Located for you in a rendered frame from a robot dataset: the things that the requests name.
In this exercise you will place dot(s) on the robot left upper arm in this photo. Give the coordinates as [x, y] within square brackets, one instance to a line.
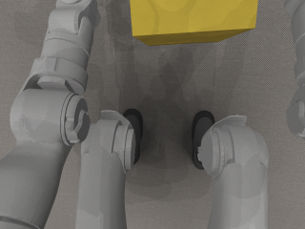
[46, 124]

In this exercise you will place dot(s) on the left robot foot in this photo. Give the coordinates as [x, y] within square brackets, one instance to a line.
[135, 118]

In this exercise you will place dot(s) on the left robot shin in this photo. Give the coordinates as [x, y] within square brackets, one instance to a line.
[105, 114]

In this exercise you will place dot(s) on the robot right upper arm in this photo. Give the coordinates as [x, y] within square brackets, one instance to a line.
[295, 114]

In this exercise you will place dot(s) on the carton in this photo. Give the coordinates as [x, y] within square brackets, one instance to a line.
[172, 22]

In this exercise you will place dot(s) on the left robot forearm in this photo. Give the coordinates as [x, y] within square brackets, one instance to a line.
[62, 65]

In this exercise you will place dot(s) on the right robot forearm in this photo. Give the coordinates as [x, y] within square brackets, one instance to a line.
[296, 10]

